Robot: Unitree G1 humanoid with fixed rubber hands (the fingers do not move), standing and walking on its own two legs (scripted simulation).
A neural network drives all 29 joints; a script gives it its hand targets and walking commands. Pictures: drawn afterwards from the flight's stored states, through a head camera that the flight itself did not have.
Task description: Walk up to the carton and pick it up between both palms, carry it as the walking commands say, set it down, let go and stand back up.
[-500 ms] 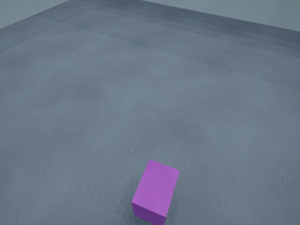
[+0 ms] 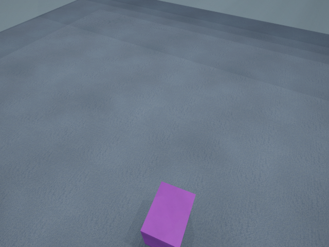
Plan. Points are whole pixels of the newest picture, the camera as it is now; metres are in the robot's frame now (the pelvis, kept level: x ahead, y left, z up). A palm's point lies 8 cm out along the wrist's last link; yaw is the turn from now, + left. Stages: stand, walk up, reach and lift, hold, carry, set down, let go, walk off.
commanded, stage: walk up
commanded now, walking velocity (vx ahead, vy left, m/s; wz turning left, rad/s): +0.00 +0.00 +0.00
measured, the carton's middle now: (168, 220) +0.36 -0.02 -0.63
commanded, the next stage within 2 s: none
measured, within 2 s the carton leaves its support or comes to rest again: neither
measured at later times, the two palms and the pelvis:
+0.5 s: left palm out of the picture -0.01 +0.19 -0.15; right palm out of the picture +0.03 -0.24 -0.16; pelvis +0.03 -0.02 -0.01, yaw +0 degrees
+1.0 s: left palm out of the picture +0.03 +0.34 -0.12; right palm out of the picture +0.16 -0.19 -0.16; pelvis +0.09 +0.08 -0.02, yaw -15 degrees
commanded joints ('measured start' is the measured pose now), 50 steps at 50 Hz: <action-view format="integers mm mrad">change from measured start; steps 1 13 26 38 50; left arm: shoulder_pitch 120 136 169 260 120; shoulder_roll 102 125 175 255 267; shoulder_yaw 14 16 29 69 84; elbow -12 -14 -19 -126 -278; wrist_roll -3 1 1 51 0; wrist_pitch -5 -8 -18 53 8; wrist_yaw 6 10 25 40 -9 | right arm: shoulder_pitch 93 60 64 -75 189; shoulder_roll -91 -103 -129 -176 -292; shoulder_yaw -12 -15 -22 -76 -78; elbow -31 -35 -73 -332 -292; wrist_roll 0 -3 1 -49 15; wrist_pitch -4 -2 6 97 16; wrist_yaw -2 -5 -10 16 5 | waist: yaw -6 5 20 60 -94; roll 11 -18 -66 -136 136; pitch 12 33 -61 118 -245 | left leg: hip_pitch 63 20 -1 -517 334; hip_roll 97 87 47 38 180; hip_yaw -87 -60 19 -42 -187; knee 3 33 195 936 1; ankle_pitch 397 317 284 -164 879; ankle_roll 41 20 8 -83 4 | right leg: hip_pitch -86 -64 26 -157 -362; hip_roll -149 -151 -181 -351 12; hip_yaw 108 121 122 527 222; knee -38 -35 99 70 658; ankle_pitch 543 625 1219 1136 169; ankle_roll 16 33 52 -86 76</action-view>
